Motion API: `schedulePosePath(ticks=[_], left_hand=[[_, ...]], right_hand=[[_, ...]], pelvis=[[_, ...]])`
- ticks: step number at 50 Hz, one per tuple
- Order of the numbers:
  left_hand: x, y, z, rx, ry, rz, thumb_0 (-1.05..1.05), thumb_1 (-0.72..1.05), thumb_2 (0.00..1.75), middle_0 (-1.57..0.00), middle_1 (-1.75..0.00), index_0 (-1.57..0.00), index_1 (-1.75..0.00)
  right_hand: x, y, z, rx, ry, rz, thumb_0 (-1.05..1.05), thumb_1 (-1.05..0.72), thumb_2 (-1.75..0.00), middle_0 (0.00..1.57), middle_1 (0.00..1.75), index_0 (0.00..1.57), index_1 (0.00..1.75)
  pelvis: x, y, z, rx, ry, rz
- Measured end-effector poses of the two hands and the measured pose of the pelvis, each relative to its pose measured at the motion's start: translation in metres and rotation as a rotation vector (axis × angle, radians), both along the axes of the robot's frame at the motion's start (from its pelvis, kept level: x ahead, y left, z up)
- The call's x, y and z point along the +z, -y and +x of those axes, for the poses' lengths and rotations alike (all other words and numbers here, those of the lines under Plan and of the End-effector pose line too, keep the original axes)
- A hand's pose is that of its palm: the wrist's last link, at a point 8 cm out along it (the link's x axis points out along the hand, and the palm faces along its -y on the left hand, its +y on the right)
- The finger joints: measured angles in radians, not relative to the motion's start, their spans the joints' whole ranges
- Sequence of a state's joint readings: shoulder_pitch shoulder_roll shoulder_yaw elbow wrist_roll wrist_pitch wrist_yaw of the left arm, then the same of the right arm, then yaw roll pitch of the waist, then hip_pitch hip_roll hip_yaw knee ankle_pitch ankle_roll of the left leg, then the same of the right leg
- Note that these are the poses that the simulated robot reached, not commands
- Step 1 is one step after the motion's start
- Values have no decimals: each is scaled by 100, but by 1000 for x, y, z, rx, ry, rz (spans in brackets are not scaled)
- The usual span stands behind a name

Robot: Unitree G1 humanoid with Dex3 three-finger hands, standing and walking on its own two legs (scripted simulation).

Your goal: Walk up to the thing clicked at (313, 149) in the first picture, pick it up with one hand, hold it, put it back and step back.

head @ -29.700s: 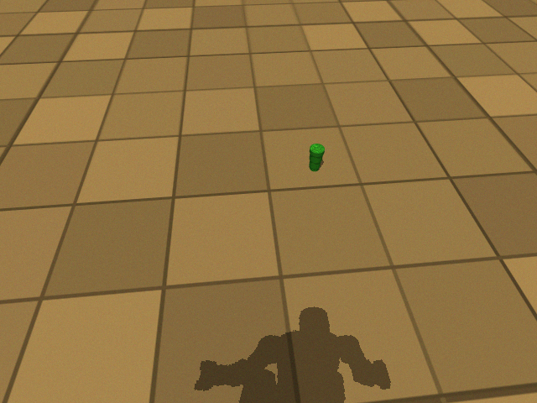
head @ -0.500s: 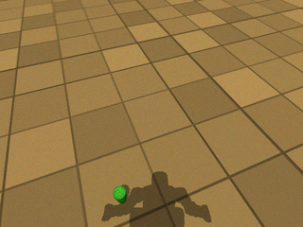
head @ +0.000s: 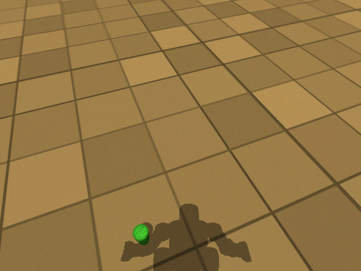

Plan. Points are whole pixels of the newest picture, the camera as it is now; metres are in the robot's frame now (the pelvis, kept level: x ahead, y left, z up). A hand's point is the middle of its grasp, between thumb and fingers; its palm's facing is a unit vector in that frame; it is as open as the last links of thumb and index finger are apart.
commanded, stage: stand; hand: left
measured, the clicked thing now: (142, 236) +0.38 +0.21 -0.71
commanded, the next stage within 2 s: step back in 0.10 s
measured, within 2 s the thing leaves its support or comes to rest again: neither
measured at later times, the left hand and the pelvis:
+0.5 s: hand out of the picture +0.09 +0.32 -0.18, palm faces +0.01 -0.93 -0.37, open 7.4 cm; pelvis -0.07 +0.05 -0.03, yaw +2 degrees
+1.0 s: hand out of the picture -0.06 +0.30 -0.15, palm faces -0.03 -0.92 -0.40, open 7.4 cm; pelvis -0.17 +0.05 -0.02, yaw -2 degrees
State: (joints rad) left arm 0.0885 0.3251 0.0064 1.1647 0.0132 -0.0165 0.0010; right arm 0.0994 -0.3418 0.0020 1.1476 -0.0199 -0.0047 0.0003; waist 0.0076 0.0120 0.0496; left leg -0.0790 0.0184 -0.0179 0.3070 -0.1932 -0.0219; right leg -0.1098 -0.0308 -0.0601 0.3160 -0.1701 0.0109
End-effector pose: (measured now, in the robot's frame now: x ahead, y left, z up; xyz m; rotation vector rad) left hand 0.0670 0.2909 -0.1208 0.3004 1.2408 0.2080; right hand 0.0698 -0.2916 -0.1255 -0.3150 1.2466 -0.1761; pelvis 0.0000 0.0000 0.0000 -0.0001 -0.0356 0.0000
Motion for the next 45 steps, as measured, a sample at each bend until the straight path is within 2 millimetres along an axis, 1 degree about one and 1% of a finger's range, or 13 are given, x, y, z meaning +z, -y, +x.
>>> schedulePosePath(ticks=[6,11,14,17,20,22,24,27,33,36,40,42,45], left_hand=[[0,0,2,6,8,-5,0,90,90,-20,-30,-20,-30],[-3,-13,1,21,29,13,0,90,90,-20,-30,-20,-30],[-5,-26,2,0,42,30,0,90,90,-20,-30,-20,-30],[-11,-42,8,-28,67,41,0,90,90,-20,-30,-20,-30],[-22,-60,18,-39,113,36,0,90,90,-20,-30,-20,-30],[-26,-66,20,-34,134,36,0,90,90,-20,-30,-20,-30],[-26,-69,17,-34,134,37,0,90,90,-20,-30,-20,-30],[-25,-69,4,-42,115,29,0,90,90,-20,-30,-20,-30],[-23,-66,-36,-80,42,34,0,90,90,-20,-30,-20,-30],[-22,-62,-54,-90,31,43,0,90,90,-20,-30,-20,-30],[-20,-53,-79,-95,43,62,0,90,90,-20,-30,-20,-30],[-15,-49,-95,-96,45,57,0,90,90,-20,-30,-20,-30],[-4,-47,-114,-76,55,57,0,90,90,-20,-30,-20,-30]], right_hand=[[0,1,0,-5,0,1,0,-90,-90,20,30,20,30],[-2,6,-2,-16,15,-11,0,-90,-90,21,30,20,30],[-1,7,-8,-15,14,-35,0,-90,-90,20,30,20,30],[2,3,-23,-19,13,-61,0,-90,-90,20,30,20,30],[-2,-4,-45,-9,-9,-103,0,-90,-90,20,30,20,30],[-2,-12,-61,-3,-43,-111,0,-90,-90,20,30,20,30],[1,-21,-76,-6,-66,-107,0,-90,-90,20,30,20,30],[4,-30,-88,-9,-70,-105,0,-90,-90,21,30,20,30],[-1,-40,-96,-20,14,-79,1,-90,-90,21,30,20,30],[-8,-38,-102,-20,52,-61,0,-90,-90,21,30,20,30],[-22,-28,-111,-27,82,-36,0,-90,-90,21,30,20,30],[-23,-25,-117,-39,80,-28,0,-90,-90,21,30,20,30],[-17,-24,-127,-34,75,-23,0,-90,-90,21,30,20,30]], pelvis=[[0,0,0,1,-4,0],[-7,-4,-18,9,-8,-9],[-12,-14,-29,8,-8,-1],[-18,-26,-39,14,-13,1],[-31,-41,-49,24,-17,-9],[-32,-46,-57,24,-9,-6],[-28,-48,-64,29,-11,-14],[-23,-51,-72,15,-22,-15],[-22,-54,-92,-24,-19,-15],[-26,-51,-106,-44,-14,-7],[-34,-42,-125,-55,2,-20],[-32,-40,-134,-48,7,-14],[-24,-40,-146,-51,4,16]])
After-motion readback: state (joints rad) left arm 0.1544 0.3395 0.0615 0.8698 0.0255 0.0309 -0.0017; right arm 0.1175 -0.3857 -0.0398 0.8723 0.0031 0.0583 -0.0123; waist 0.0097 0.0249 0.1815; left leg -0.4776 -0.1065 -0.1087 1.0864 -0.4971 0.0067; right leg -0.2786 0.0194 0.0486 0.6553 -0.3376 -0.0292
